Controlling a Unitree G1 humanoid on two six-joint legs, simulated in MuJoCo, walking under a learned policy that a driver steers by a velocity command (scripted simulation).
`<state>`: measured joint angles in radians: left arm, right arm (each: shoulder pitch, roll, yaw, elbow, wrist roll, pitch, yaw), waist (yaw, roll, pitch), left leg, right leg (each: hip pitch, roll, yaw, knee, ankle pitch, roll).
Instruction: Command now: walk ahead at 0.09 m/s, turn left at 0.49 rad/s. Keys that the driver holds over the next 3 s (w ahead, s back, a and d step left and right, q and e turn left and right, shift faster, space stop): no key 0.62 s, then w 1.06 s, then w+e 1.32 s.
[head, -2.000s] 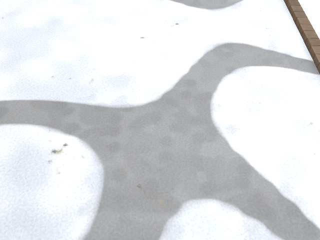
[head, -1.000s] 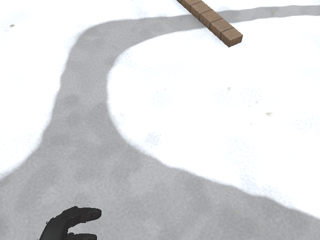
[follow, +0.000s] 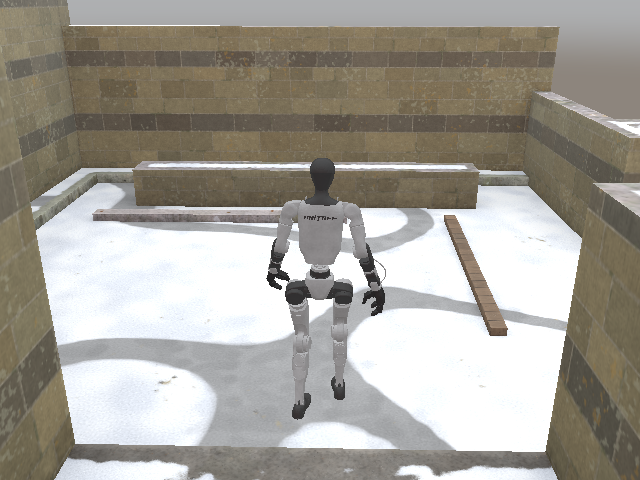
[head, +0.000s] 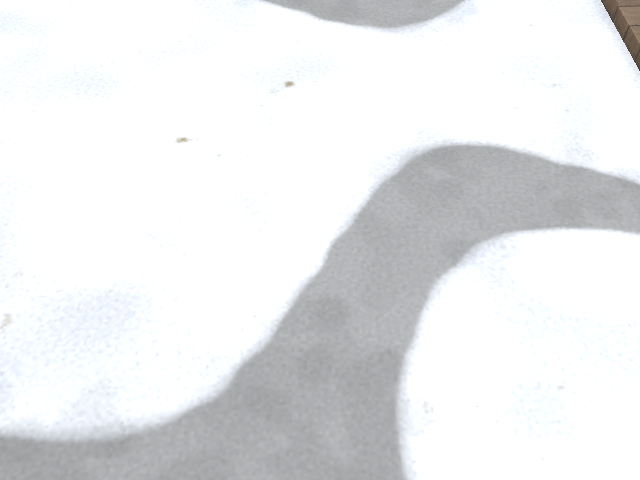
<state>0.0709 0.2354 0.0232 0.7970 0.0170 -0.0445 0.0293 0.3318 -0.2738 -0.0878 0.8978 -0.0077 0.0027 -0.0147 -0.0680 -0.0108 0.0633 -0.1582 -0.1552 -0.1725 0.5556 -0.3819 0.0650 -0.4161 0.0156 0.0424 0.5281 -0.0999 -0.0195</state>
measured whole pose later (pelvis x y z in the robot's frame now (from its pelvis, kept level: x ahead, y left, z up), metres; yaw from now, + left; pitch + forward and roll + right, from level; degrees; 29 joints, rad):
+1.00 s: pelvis +0.11 -0.05 +0.01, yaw +5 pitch -1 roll +1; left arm 0.37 0.21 0.05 1.04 0.02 -0.07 -0.01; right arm 0.32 -0.24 -0.04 1.05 -0.03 -0.04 0.01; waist 0.01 0.03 0.01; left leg -0.29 -0.01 -0.01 0.96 -0.37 0.10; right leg -0.19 0.04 -0.07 0.47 -0.28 -0.08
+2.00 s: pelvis +0.66 -0.03 -0.01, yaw -4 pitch +0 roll +0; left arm 0.05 0.19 0.04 0.89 0.04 -0.06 -0.02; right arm 0.43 -0.19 -0.03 1.06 -0.01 -0.08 -0.03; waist -0.02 0.01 0.07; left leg -0.03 0.00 0.15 0.78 -0.43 0.05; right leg -0.43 0.07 -0.12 0.57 -0.15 -0.16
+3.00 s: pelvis +1.16 -0.15 +0.00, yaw -39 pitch +2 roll +1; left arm 0.01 0.24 0.03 0.69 0.05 0.00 -0.08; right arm 0.42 -0.25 -0.05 0.89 -0.02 -0.07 -0.01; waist -0.07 -0.02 0.05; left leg 0.08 0.04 0.28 0.30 -0.39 -0.03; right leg -0.54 -0.02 -0.09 0.63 -0.18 -0.11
